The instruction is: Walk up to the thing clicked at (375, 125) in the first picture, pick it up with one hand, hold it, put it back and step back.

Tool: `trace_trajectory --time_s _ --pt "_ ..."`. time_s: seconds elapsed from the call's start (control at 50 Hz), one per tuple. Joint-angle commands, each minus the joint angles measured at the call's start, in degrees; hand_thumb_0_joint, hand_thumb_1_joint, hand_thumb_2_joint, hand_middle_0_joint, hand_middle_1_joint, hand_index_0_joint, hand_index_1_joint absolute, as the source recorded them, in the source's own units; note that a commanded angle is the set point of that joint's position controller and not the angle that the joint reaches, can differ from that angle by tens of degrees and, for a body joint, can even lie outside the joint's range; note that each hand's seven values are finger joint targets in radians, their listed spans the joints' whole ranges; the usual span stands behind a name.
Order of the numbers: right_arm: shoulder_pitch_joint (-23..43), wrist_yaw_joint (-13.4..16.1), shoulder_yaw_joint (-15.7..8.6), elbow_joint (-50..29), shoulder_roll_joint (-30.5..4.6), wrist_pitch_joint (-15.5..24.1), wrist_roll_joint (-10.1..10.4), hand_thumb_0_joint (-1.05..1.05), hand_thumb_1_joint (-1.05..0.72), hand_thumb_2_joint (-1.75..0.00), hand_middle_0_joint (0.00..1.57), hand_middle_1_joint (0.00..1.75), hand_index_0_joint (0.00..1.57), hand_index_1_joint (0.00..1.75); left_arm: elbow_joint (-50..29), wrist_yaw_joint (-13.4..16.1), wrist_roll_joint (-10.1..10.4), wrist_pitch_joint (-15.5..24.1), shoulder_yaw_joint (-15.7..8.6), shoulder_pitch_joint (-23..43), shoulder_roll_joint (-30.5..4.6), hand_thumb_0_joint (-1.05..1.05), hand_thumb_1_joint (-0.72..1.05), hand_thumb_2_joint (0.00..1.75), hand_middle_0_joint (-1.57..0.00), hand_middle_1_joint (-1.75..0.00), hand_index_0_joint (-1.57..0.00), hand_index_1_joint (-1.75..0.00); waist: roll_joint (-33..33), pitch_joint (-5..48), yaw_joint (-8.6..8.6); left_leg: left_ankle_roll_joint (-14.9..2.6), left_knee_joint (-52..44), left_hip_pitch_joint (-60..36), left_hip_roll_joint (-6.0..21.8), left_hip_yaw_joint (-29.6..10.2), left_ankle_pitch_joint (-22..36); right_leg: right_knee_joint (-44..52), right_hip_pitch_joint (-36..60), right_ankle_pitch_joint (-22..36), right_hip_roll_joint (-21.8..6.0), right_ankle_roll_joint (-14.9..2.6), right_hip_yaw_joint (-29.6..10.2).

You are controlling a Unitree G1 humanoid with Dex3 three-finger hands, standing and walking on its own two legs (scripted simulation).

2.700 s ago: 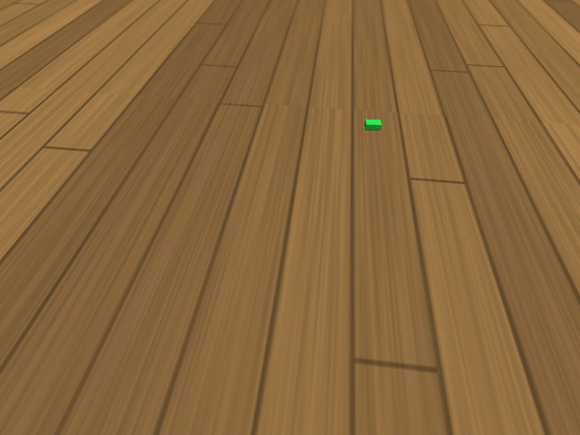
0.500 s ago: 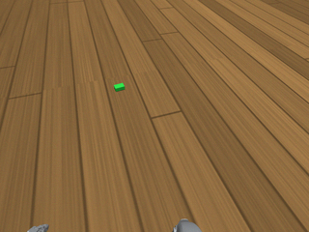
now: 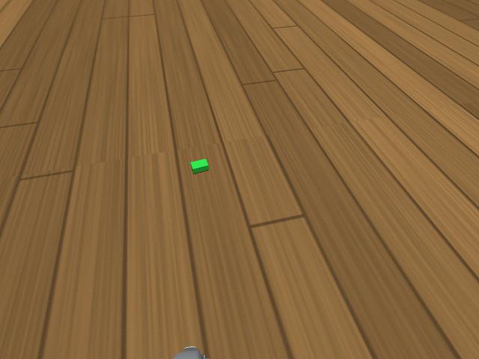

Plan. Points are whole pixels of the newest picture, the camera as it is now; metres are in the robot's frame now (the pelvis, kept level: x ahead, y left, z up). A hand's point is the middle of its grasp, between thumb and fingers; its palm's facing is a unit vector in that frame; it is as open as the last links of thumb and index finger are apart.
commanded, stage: walk up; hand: left
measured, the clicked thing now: (199, 166) +1.28 +0.27 -0.75
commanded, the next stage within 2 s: none
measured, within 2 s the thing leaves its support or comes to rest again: neither
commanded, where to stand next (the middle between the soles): +0.92 +0.03 m, yaw +0 degrees
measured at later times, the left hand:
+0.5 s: hand (122, 264) +0.35 +0.28 -0.13, palm faces -0.07 -0.92 -0.38, open 7.4 cm
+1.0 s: hand (133, 225) +0.47 +0.30 -0.16, palm faces +0.03 -0.93 -0.37, open 7.4 cm
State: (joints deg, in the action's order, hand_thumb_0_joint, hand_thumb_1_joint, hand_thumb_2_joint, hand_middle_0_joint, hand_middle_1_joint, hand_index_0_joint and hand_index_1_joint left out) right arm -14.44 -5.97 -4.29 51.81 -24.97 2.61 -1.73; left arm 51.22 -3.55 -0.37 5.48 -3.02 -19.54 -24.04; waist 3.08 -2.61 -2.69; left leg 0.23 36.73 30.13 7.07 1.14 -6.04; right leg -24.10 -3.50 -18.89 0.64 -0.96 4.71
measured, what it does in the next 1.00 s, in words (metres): walks ahead: left foot, then right foot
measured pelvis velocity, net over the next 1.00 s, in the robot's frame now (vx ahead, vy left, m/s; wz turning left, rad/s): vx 0.46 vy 0.01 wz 0.03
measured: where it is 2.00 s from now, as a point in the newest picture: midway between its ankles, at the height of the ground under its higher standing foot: (241, 232)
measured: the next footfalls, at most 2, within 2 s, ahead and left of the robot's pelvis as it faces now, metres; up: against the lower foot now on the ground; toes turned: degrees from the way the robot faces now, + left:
left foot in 0.08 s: +0.21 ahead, +0.15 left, +0.00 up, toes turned +6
right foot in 0.52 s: +0.42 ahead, -0.14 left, +0.00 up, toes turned -5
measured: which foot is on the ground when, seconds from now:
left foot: up 0.00-0.06, down 0.08-0.54, up 0.56-0.92, down 0.94-1.00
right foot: down 0.00-0.10, up 0.12-0.50, down 0.52-0.98, up 1.00-1.00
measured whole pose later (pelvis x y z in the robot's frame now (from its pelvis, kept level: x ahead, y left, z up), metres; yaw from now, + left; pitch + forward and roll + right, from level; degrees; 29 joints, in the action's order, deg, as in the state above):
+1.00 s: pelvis +0.46 +0.01 -0.02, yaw +2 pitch -3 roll +0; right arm -14.0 -4.6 -4.5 50.7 -24.2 4.2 -1.7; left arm 52.3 -2.4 -0.4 3.5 -2.4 -19.8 -25.0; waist -1.1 -3.3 -2.2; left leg -1.1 36.4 21.7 2.5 4.5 -11.8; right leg -46.6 -11.4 -26.3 -5.1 -1.4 3.8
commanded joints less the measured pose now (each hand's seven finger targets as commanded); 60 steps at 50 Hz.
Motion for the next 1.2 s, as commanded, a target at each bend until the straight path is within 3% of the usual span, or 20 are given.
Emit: trace_trajectory --time_s 0.0,0.04,0.08,0.12,0.18,0.36,0.42,0.48,0.5,0.52,0.54,0.64,0.82,0.9,0.92,0.94,0.96,0.98,1.06,1.18 --pt "2.35 0.62 -3.26 -4.85 -9.33 2.50 0.53 0.00 -0.90 -0.90 0.20 0.30 0.20 0.30 -4.96 1.36 0.05 1.07 -4.62 4.16 -16.50 0.00 0.90 0.90 -0.20 -0.30 -0.20 -0.30 -7.57 -0.52 2.60 -1.95 -4.34 -13.70 -2.28 3.37 -0.94 4.59 -10.26 8.36 -14.66 -9.36 -7.60" --pt "-9.54 1.73 -4.74 -1.27 -13.07 2.94 0.18 0.00 -0.90 -0.90 0.20 0.30 0.20 0.30 -5.16 1.60 -0.15 0.81 -3.33 2.91 -13.55 0.00 0.90 0.90 -0.20 -0.30 -0.20 -0.30 1.85 5.01 8.51 -5.11 -6.92 -30.57 -4.50 2.49 -7.75 -17.75 -15.21 20.36 -9.59 -6.37 -3.07" --pt "-14.60 2.98 -6.61 -2.86 -20.69 3.59 0.61 0.00 -0.90 -0.90 0.20 0.30 0.20 0.30 -5.60 2.25 1.62 0.38 -2.29 -1.74 -10.24 0.00 0.90 0.90 -0.20 -0.30 -0.20 -0.30 14.73 10.01 9.32 -14.73 -22.38 -43.98 18.02 -40.49 -19.69 -44.85 -37.61 -10.36 3.85 -1.99 -3.15" --pt "-7.75 3.56 -5.45 -4.56 -17.29 3.26 2.53 0.00 -0.90 -0.90 0.20 0.30 0.20 0.30 -3.74 2.57 0.85 0.26 -1.93 1.54 -14.63 0.00 0.90 0.90 -0.20 -0.30 -0.20 -0.30 0.56 5.34 6.30 -13.79 -21.04 -32.69 15.51 -27.69 -13.82 -47.76 -34.77 -4.14 -3.25 -2.31 -11.82" --pt "-3.10 3.92 -3.13 -5.39 -13.06 3.67 2.36 0.00 -0.90 -0.90 0.20 0.30 0.20 0.30 -0.96 1.47 1.22 -0.45 -2.22 -1.60 -13.19 0.00 0.90 0.90 -0.20 -0.30 -0.20 -0.30 3.76 0.43 2.94 -11.42 -22.22 -21.69 9.78 -11.56 -3.56 -38.75 -28.98 0.60 -6.92 -0.91 -8.83" --pt "-1.94 3.26 -3.36 -6.83 -14.68 4.28 1.84 0.00 -0.90 -0.90 0.20 0.30 0.20 0.30 -3.22 -1.18 0.01 -1.21 -3.02 7.84 -10.61 0.00 0.90 0.90 -0.20 -0.30 -0.20 -0.30 4.92 -3.09 3.33 -12.13 -25.76 -18.10 7.72 -5.44 -14.98 -14.55 -24.75 13.22 -8.33 0.72 -4.04" --pt "-2.26 3.32 -3.36 -6.83 -14.21 3.68 1.66 0.00 -0.90 -0.90 0.20 0.30 0.20 0.30 -2.86 -1.13 -0.04 -0.68 -3.26 10.17 -10.07 0.00 0.90 0.90 -0.20 -0.30 -0.20 -0.30 3.00 -1.30 3.63 -10.92 -20.51 -18.42 6.87 -3.07 -5.67 -9.48 -17.81 13.34 -5.53 0.11 -1.51" --pt "-2.71 3.85 -2.64 -7.21 -12.47 3.02 1.57 0.00 -0.90 -0.90 0.20 0.30 0.20 0.30 -0.23 -0.01 -0.17 0.21 -4.32 2.37 -11.88 0.00 0.90 0.90 -0.20 -0.30 -0.20 -0.30 -2.93 3.31 -0.92 -8.24 -4.60 -15.98 4.75 -0.82 2.22 -5.95 -2.38 10.38 -3.43 -1.13 -1.23" --pt "-5.37 3.72 -1.56 -7.02 -9.48 2.95 1.46 0.00 -0.90 -0.90 0.20 0.30 0.20 0.30 0.80 0.64 -0.38 0.81 -5.32 -2.67 -14.26 0.00 0.90 0.90 -0.20 -0.30 -0.20 -0.30 -10.98 7.04 -2.96 -6.62 10.21 -10.86 -0.13 3.61 0.61 -1.57 6.51 3.37 -5.60 -2.75 -4.94" --pt "-7.81 3.66 -0.47 -8.41 -6.57 3.09 2.06 0.00 -0.90 -0.90 0.20 0.30 0.20 0.30 0.27 1.40 -0.45 1.21 -6.83 -6.73 -20.52 0.00 0.90 0.90 -0.20 -0.30 -0.20 -0.30 -22.32 10.51 -3.82 -3.13 26.31 2.97 -7.60 5.91 -15.45 5.07 15.79 -1.13 -22.04 -9.04 -31.49" --pt "-3.97 4.29 -1.60 -7.46 -11.63 2.61 1.81 0.00 -0.90 -0.90 0.20 0.30 0.20 0.30 0.34 1.55 0.63 0.86 -6.57 -6.71 -21.31 0.00 0.90 0.90 -0.20 -0.30 -0.20 -0.30 -17.63 8.31 -4.96 -3.04 31.59 9.14 -7.12 -0.18 -24.80 8.89 13.55 -2.87 -27.36 -14.75 -42.35" --pt "-6.40 3.41 -1.69 -2.97 -10.37 1.28 2.08 0.00 -0.90 -0.90 0.20 0.30 0.20 0.30 -3.11 2.24 0.80 0.83 -3.84 3.73 -13.89 0.00 0.90 0.90 -0.20 -0.30 -0.20 -0.30 -13.01 0.09 1.93 -2.19 24.30 0.90 -2.90 -5.22 -12.76 9.47 -5.93 8.42 -15.73 -10.38 -14.39" --pt "1.89 1.14 -2.69 -5.05 -8.74 1.67 0.58 0.00 -0.90 -0.90 0.20 0.30 0.20 0.30 -5.41 1.50 -0.05 1.06 -4.37 3.77 -15.86 0.00 0.90 0.90 -0.20 -0.30 -0.20 -0.30 -10.00 -1.17 0.43 -0.83 -1.44 -7.66 -1.79 1.01 -2.95 9.26 -11.60 -5.11 -16.35 -10.67 -8.64" --pt "-2.97 1.64 -3.49 -3.34 -10.35 2.37 0.42 0.00 -0.90 -0.90 0.20 0.30 0.20 0.30 -5.39 1.47 -0.25 0.36 -3.35 3.94 -14.85 0.00 0.90 0.90 -0.20 -0.30 -0.20 -0.30 -5.26 0.03 4.61 -2.45 -4.73 -21.92 -4.86 4.03 -5.86 -1.45 -18.05 0.45 -14.02 -8.08 -5.26" --pt "-8.77 2.36 -4.25 -1.72 -12.52 2.77 0.33 0.00 -0.90 -0.90 0.20 0.30 0.20 0.30 -5.34 1.52 -0.48 0.29 -2.46 2.52 -12.52 0.00 0.90 0.90 -0.20 -0.30 -0.20 -0.30 1.00 3.61 7.62 -4.22 -7.47 -30.64 -4.80 1.47 -11.53 -15.46 -20.69 10.47 -10.91 -6.56 -2.33" --pt "-14.31 3.28 -5.69 -1.57 -17.81 3.23 -0.41 0.00 -0.90 -0.90 0.20 0.30 0.20 0.30 -6.09 1.53 0.33 0.26 -1.12 0.77 -7.95 0.00 0.90 0.90 -0.20 -0.30 -0.20 -0.30 15.42 6.46 9.32 -8.79 -16.16 -36.23 8.62 -20.46 -20.73 -36.00 -29.81 5.70 -4.47 -2.33 1.95" --pt "-12.95 3.42 -5.92 -3.51 -20.16 3.36 1.02 0.00 -0.90 -0.90 0.20 0.30 0.20 0.30 -5.41 2.23 0.84 -0.19 -2.13 0.38 -10.65 0.00 0.90 0.90 -0.20 -0.30 -0.20 -0.30 12.70 5.15 8.42 -15.11 -24.07 -36.84 18.10 -39.75 -22.73 -42.30 -37.68 -11.32 0.92 -1.75 -1.76" --pt "-10.76 3.48 -6.02 -3.57 -19.03 2.95 1.97 0.00 -0.90 -0.90 0.20 0.30 0.20 0.30 -4.63 2.92 0.31 -0.42 -2.22 3.37 -14.05 0.00 0.90 0.90 -0.20 -0.30 -0.20 -0.30 4.11 2.12 7.60 -17.17 -22.46 -31.21 18.41 -36.73 -20.40 -45.88 -37.97 -10.23 -3.28 -2.22 -7.43" --pt "-2.65 4.12 -3.23 -5.48 -13.54 3.18 1.84 0.00 -0.90 -0.90 0.20 0.30 0.20 0.30 -1.08 1.68 0.77 -0.97 -2.16 -1.91 -12.83 0.00 0.90 0.90 -0.20 -0.30 -0.20 -0.30 5.03 -1.05 2.62 -11.89 -21.34 -19.52 8.59 -11.45 -8.21 -34.69 -28.73 -0.67 -7.64 -0.84 -6.93" --pt "-3.24 3.62 -3.43 -6.74 -14.85 3.17 1.28 0.00 -0.90 -0.90 0.20 0.30 0.20 0.30 -2.97 0.30 0.00 -0.98 -2.44 3.60 -10.26 0.00 0.90 0.90 -0.20 -0.30 -0.20 -0.30 6.82 -1.51 3.96 -13.82 -21.14 -17.49 8.20 -6.71 -7.89 -17.09 -23.73 5.36 -7.26 0.50 -2.85"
